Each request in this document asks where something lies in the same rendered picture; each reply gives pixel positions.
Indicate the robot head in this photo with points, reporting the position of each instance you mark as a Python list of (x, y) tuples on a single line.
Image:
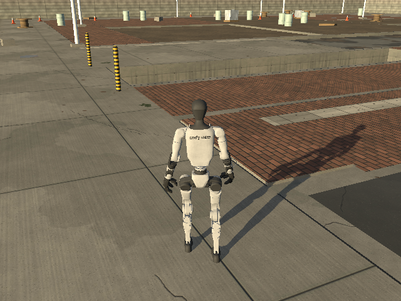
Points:
[(199, 109)]

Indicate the robot left hand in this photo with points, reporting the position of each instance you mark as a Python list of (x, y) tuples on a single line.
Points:
[(166, 184)]

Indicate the right robot foot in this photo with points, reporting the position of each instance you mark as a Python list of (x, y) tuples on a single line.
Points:
[(216, 257)]

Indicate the right robot upper arm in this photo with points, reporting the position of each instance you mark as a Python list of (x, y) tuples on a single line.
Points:
[(222, 141)]

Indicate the left robot forearm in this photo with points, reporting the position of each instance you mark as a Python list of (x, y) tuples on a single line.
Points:
[(170, 168)]

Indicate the right robot forearm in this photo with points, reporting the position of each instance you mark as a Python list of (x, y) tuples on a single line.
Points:
[(228, 164)]

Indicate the left robot upper arm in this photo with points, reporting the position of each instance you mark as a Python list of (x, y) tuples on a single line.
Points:
[(177, 142)]

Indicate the robot right hand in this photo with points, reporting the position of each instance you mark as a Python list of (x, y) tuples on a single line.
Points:
[(225, 175)]

